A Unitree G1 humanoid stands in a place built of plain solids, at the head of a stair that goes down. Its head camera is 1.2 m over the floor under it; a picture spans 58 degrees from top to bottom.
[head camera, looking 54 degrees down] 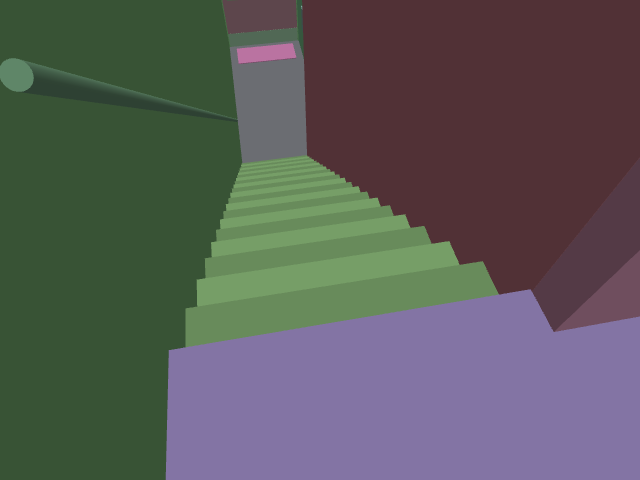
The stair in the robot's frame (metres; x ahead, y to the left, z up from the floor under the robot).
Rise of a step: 0.19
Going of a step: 0.24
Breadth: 1.12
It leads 10 degrees to the left of straight ahead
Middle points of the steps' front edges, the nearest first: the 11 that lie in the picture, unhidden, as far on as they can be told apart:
0.58 -0.11 0.00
0.81 -0.07 -0.19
1.04 -0.03 -0.38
1.28 0.01 -0.57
1.51 0.06 -0.75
1.74 0.10 -0.94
1.97 0.14 -1.13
2.20 0.18 -1.32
2.44 0.22 -1.51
2.67 0.27 -1.70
2.90 0.31 -1.89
